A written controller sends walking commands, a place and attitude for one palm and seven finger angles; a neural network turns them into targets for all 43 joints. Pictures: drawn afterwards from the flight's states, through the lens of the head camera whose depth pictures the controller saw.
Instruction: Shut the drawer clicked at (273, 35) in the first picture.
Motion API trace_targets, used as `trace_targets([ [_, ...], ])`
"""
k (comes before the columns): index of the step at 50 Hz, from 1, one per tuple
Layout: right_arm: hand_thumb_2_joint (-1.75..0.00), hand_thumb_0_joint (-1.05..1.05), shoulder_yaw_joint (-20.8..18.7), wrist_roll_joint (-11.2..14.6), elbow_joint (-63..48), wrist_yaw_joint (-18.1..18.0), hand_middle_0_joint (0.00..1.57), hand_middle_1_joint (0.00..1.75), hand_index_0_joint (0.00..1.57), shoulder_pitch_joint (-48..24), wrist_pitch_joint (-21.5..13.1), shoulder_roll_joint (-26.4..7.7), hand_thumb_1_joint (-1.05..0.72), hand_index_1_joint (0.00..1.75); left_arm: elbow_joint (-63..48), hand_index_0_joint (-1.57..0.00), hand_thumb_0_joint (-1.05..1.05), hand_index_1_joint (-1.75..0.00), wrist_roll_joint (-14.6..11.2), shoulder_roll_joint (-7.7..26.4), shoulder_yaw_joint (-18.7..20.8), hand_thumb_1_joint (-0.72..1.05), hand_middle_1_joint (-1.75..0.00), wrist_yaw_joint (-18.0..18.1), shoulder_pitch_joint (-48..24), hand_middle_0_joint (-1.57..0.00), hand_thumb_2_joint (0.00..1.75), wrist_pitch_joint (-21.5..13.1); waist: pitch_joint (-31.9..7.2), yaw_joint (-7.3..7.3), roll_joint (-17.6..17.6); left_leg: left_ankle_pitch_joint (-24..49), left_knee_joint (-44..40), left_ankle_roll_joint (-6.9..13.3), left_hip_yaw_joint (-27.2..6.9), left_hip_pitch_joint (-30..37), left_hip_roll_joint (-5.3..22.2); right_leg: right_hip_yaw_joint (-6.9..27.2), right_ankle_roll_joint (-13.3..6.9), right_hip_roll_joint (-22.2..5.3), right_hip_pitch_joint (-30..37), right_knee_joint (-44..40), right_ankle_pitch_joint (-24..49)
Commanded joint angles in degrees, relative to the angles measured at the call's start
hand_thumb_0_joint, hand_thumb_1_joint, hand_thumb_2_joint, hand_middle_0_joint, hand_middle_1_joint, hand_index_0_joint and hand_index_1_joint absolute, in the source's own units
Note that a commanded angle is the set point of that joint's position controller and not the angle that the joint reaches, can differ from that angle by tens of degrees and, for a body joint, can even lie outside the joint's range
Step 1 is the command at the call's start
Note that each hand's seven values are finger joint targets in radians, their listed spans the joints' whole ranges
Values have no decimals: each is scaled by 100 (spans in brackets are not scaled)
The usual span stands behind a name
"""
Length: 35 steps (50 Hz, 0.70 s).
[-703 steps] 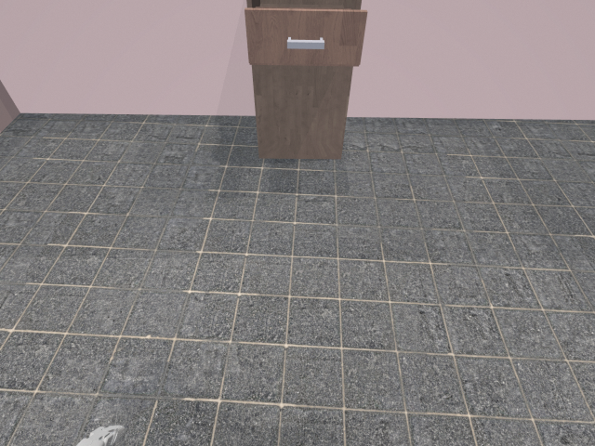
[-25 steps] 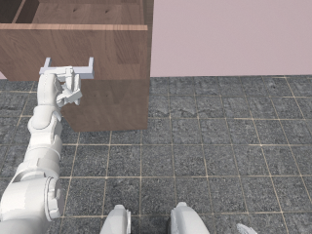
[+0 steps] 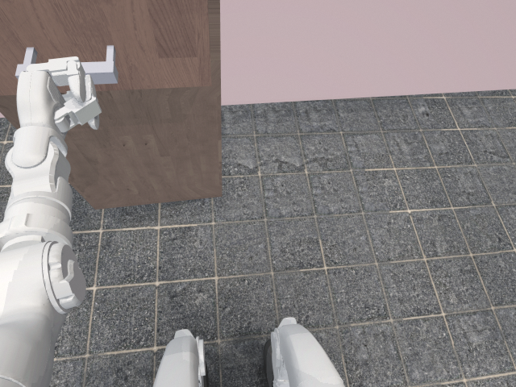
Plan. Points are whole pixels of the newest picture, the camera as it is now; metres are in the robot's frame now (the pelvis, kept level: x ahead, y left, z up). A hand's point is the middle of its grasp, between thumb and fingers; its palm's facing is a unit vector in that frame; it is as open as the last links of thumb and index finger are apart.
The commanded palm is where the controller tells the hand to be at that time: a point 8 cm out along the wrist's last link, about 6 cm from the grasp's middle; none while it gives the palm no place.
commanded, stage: push the drawer shut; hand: left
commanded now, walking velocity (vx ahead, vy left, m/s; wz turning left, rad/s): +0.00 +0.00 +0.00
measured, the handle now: (70, 63) +0.60 +0.23 +0.07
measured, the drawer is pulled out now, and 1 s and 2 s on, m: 0.07 0.00 0.00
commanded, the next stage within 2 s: pull the fist back off the drawer in 0.86 s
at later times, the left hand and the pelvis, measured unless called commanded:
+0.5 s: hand (91, 64) +0.59 +0.20 +0.08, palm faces +0.04 -1.00 -0.03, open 3.1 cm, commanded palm +0.59 +0.23 +0.07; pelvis +0.00 +0.01 -0.01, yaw -1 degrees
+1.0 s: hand (83, 59) +0.60 +0.22 +0.08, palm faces +0.05 -1.00 -0.04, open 3.2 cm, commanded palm +0.64 +0.22 +0.07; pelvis -0.01 +0.01 -0.02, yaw -1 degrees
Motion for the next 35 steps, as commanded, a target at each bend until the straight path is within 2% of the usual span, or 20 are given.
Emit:
trace_targets([
  [1,-90,0,-361,-6,-246,-67,20,30,20,938,-39,-1030,-90,30,-1192,-140,0,-160,-25,1697,258,90,-160,188,-3288,-140,90,-306,-2764,-276,667,1162,-793,211,-147,1798,-167,241,-59,215,1181,-860,694],
  [2,-90,0,-358,-20,-258,-74,20,30,20,970,-25,-1050,-90,30,-1130,-140,0,-160,12,1839,355,90,-160,199,-3303,-140,90,-311,-2789,-259,712,1206,-775,208,-163,1794,-165,231,-76,220,1150,-822,712],
  [4,-90,0,-339,-28,-235,-67,20,30,20,1001,-5,-1035,-90,30,-1121,-140,0,-160,60,1787,222,90,-160,195,-3557,-140,90,-295,-2805,-344,849,1255,-756,207,-183,1835,-154,223,-67,214,1046,-813,730],
  [6,-90,0,-333,-55,-239,-45,20,30,20,1047,2,-1039,-90,30,-1126,-140,0,-160,91,1781,208,90,-160,204,-3629,-140,90,-304,-2908,-343,974,1343,-746,192,-208,1949,-154,195,-80,221,990,-791,749],
  [7,-90,0,-347,-66,-249,-41,20,30,20,1088,16,-1066,-90,30,-1053,-140,0,-160,100,1949,384,90,-160,221,-3548,-140,90,-308,-2989,-322,909,1409,-699,206,-215,1966,-140,193,-89,241,973,-764,780],
  [8,-90,0,-322,-63,-243,-40,20,30,20,1088,34,-1056,-90,30,-967,-140,0,-160,138,1863,231,90,-160,199,-3625,-140,90,-276,-2944,-403,961,1424,-699,199,-208,1943,-138,191,-73,231,933,-773,795],
  [10,-90,0,-303,-76,-215,-37,20,30,20,1133,48,-1066,-90,30,-902,-140,0,-160,157,1997,281,90,-160,205,-3854,-140,90,-225,-2858,-453,961,1380,-656,212,-218,1816,-126,195,-65,238,894,-769,768],
  [13,-90,0,-273,-91,-230,-41,20,30,20,1204,83,-1111,-90,30,-766,-140,0,-160,232,2289,403,90,-160,183,-3996,-140,90,-159,-2966,-480,1037,1373,-617,215,-237,1772,-121,186,-74,251,868,-737,745],
  [15,-90,0,-256,-80,-238,-44,20,30,20,1235,98,-1105,-90,30,-591,-140,0,-160,263,2197,274,90,-160,173,-4105,-140,90,-64,-2808,-595,959,1282,-592,239,-223,1610,-119,189,-51,253,783,-762,689],
  [17,-90,0,-228,-99,-225,-60,20,30,20,1305,97,-1123,-90,30,-521,-140,0,-160,287,2409,374,90,-160,151,-4273,-140,90,-7,-2835,-624,1012,1354,-546,251,-230,1545,-109,180,-60,265,802,-714,758],
  [18,-90,0,-231,-105,-231,-62,20,30,20,1336,109,-1148,-90,30,-611,-140,0,-160,322,2626,485,90,-160,146,-4373,-140,90,-6,-3024,-598,1109,1467,-517,243,-244,1603,-103,186,-56,262,839,-693,831],
  [19,-90,0,-229,-114,-239,-56,20,30,20,1380,125,-1146,-90,30,-601,-140,0,-160,360,2598,434,90,-160,134,-4400,-140,90,9,-3166,-598,1269,1634,-508,223,-277,1764,-104,152,-73,262,759,-650,900],
  [20,-90,0,-219,-120,-230,-40,20,30,20,1383,131,-1132,-90,30,-502,-140,0,-160,373,2500,356,90,-160,123,-4410,-140,90,46,-3113,-616,1343,1650,-482,213,-294,1792,-94,136,-79,266,629,-645,873],
  [23,-90,0,-224,-156,-185,-7,20,30,20,1479,160,-1150,-90,30,-506,-140,0,-160,394,2352,260,90,-160,126,-4542,-140,90,77,-3167,-715,1420,1913,-454,183,-398,2115,-47,52,-86,279,324,-602,938],
  [24,-90,0,-219,-175,-172,-8,20,30,20,1498,178,-1163,-90,30,-510,-140,0,-160,404,2406,279,90,-160,148,-4665,-140,90,103,-3125,-739,1496,1903,-449,172,-423,2103,-38,33,-88,272,256,-589,918],
  [26,-90,0,-195,-174,-162,1,20,30,20,1542,187,-1171,-90,30,-393,-140,0,-160,449,2508,295,90,-160,182,-4788,-140,90,204,-3037,-811,1412,1782,-402,209,-380,1881,-42,55,-66,278,286,-615,882],
  [27,-90,0,-184,-188,-157,-4,20,30,20,1593,195,-1187,-90,30,-367,-140,0,-160,463,2705,462,90,-160,203,-4821,-140,90,215,-3093,-798,1375,1852,-399,219,-410,1881,-39,38,-75,288,336,-598,935],
  [29,-90,0,-178,-185,-187,4,20,30,20,1638,224,-1186,-90,30,-389,-140,0,-160,527,2841,485,90,-160,193,-4894,-140,90,267,-3278,-792,1448,1968,-346,225,-385,1854,-41,57,-69,290,431,-584,1024],
  [30,-90,0,-176,-185,-157,1,20,30,20,1665,229,-1176,-90,30,-451,-140,0,-160,530,2729,350,90,-160,182,-5106,-140,90,275,-3236,-896,1449,1956,-344,224,-416,1888,-26,41,-58,294,328,-587,1004],
  [35,-90,0,-169,-218,-57,29,20,30,20,1721,194,-1169,-90,30,-469,-140,0,-160,556,2472,132,90,-160,236,-5422,-140,90,297,-3141,-1017,1753,1796,-331,191,-505,2069,-19,-19,-89,304,-105,-588,799],
])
